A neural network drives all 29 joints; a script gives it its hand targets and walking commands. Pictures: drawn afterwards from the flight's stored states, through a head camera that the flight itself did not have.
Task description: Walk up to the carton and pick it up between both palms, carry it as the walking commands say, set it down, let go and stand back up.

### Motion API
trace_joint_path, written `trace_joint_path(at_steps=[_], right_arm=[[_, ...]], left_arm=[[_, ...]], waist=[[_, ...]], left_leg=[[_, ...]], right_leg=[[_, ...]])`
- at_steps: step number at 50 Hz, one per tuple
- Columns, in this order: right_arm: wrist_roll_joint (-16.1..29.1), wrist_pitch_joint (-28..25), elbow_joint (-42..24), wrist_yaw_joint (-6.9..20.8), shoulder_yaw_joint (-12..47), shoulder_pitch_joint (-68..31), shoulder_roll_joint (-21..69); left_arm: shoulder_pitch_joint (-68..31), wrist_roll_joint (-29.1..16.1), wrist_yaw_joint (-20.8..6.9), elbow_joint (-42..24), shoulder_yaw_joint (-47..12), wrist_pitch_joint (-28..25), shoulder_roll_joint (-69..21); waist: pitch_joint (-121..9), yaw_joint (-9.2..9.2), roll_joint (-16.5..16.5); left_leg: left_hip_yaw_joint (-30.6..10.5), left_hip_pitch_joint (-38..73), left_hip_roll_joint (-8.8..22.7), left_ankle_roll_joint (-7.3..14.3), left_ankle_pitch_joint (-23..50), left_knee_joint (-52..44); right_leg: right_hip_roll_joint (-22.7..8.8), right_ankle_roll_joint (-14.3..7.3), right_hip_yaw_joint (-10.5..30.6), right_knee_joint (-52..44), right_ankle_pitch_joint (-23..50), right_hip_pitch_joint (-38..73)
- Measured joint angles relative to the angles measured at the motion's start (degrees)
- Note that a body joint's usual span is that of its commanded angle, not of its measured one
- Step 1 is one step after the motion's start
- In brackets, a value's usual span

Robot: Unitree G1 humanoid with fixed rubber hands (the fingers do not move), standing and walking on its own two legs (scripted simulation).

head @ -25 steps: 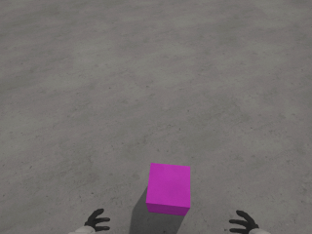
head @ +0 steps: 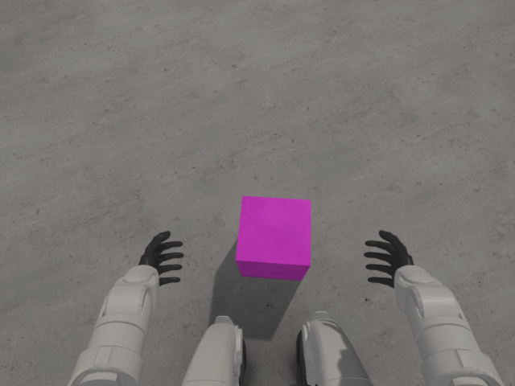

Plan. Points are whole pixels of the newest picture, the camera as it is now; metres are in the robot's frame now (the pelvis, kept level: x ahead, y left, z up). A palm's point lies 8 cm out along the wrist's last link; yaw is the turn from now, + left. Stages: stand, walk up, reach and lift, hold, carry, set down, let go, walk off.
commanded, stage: reach and lift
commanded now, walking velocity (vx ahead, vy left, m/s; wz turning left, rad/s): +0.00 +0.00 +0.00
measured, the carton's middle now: (273, 240) +0.49 -0.02 -0.57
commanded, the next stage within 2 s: none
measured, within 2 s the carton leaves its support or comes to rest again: neither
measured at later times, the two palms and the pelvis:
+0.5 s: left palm (175, 195) +0.46 +0.19 -0.13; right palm (375, 196) +0.44 -0.20 -0.13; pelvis +0.01 +0.00 -0.03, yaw +1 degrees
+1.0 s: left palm (186, 183) +0.51 +0.18 -0.17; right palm (363, 182) +0.50 -0.20 -0.17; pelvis +0.01 +0.00 -0.06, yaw +1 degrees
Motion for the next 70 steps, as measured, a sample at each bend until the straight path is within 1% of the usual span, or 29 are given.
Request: trace_joint_path(at_steps=[3, 7, 16, 22, 27, 33, 38, 45, 49, 53, 57, 63, 70], right_arm=[[-0.3, -0.28, 3.26, -0.76, -1.38, -6.67, 0.0], [-0.41, -2.07, 6.69, -1.82, -3.0, -13.55, 0.04], [0.83, -9.14, 10.38, -3.08, -4.95, -21.76, -1.0], [0.92, -14.96, 13.16, -3.05, -6.37, -26.48, -1.92], [0.66, -19.72, 15.41, -2.41, -7.84, -30.03, -2.22], [-0.24, -23.13, 16.02, -1.51, -9.42, -33.3, -2.65], [-0.96, -24.22, 14.87, -0.87, -10.42, -35.2, -3.01], [-2.91, -24.63, 14.21, -0.12, -12.66, -36.2, -2.3], [-4.35, -24.59, 16.29, -0.23, -14.14, -37.62, -1.82], [-4.55, -24.31, 18.47, -0.94, -14.74, -39.98, -2.02], [-3.1, -23.89, 19.28, -2.11, -13.8, -42.24, -2.85], [0.86, -23.0, 18.12, -3.87, -10.36, -43.99, -4.57], [4.34, -22.38, 17.65, -4.76, -7.4, -45.64, -6.34]], left_arm=[[-6.34, -0.13, 0.46, 3.64, 0.75, -0.46, 0.27], [-13.31, -0.14, 1.26, 7.45, 1.56, -2.51, 0.26], [-23.39, -0.19, 3.08, 11.91, 3.99, -9.44, 0.58], [-28.19, -0.17, 3.18, 14.68, 5.59, -14.87, 1.63], [-31.42, -0.29, 3.27, 16.38, 6.67, -19.17, 2.16], [-35.07, -0.45, 3.2, 17.09, 8.13, -22.4, 2.54], [-37.16, 0.08, 2.76, 16.09, 9.0, -23.64, 2.87], [-37.91, 2.59, 1.76, 15.63, 10.9, -24.37, 2.08], [-38.92, 3.66, 1.65, 17.54, 11.91, -24.33, 1.81], [-41.14, 3.47, 2.29, 19.45, 11.84, -23.84, 2.28], [-43.59, 1.86, 3.2, 20.31, 10.7, -23.36, 3.62], [-45.71, -1.59, 4.19, 19.86, 8.15, -22.77, 6.03], [-47.14, -4.49, 5.06, 19.36, 5.68, -22.24, 7.47]], waist=[[0.79, -0.24, 0.18], [0.65, -0.51, 0.35], [-2.11, -0.45, 0.08], [-4.57, -0.6, -0.05], [-7.1, -0.68, 0.08], [-9.02, -0.6, 0.19], [-9.59, -0.64, 0.39], [-10.73, -0.43, 0.29], [-11.64, -0.43, 0.18], [-11.58, -0.53, 0.11], [-10.59, -0.72, 0.08], [-8.36, -1.06, -0.01], [-6.24, -1.29, 0.0]], left_leg=[[-0.16, -2.79, -0.15, -0.04, 0.55, 1.03], [-0.53, -7.48, -0.29, -0.15, 1.45, 1.77], [-0.91, -17.29, -0.37, -0.39, 2.69, 1.69], [-0.88, -22.76, -0.65, -0.35, 2.48, 1.88], [-0.99, -27.45, -0.74, -0.36, 2.1, 2.14], [-1.22, -32.18, -0.74, -0.47, 2.15, 1.83], [-1.59, -34.63, -0.92, -0.58, 2.82, 0.8], [-1.94, -37.48, -1.13, -0.86, 3.21, 1.09], [-2.11, -40.98, -1.27, -1.03, 2.06, 4.96], [-2.35, -45.9, -1.51, -1.3, 0.1, 11.25], [-2.47, -51.25, -1.78, -1.56, -2.02, 18.3], [-2.25, -58.08, -2.12, -1.74, -4.67, 27.5], [-1.97, -64.12, -2.46, -1.8, -6.93, 36.04]], right_leg=[[-0.03, 0.02, -0.03, 1.0, 0.5, -2.7], [-0.03, 0.03, -0.23, 1.58, 1.35, -7.2], [0.16, 0.03, -0.28, 1.33, 2.63, -16.87], [0.1, 0.11, 0.02, 1.79, 2.26, -22.45], [0.23, 0.17, 0.17, 1.99, 1.92, -27.12], [0.57, 0.22, 0.38, 1.49, 2.13, -31.8], [0.8, 0.29, 0.63, 0.39, 2.8, -34.21], [1.1, 0.39, 0.99, 0.79, 3.19, -37.15], [1.18, 0.33, 0.9, 4.7, 2.0, -40.65], [1.26, 0.26, 0.68, 11.01, -0.01, -45.54], [1.37, 0.25, 0.57, 18.1, -2.14, -50.92], [1.65, 0.39, 0.85, 27.45, -4.72, -57.95], [1.97, 0.72, 1.15, 35.98, -6.85, -64.09]])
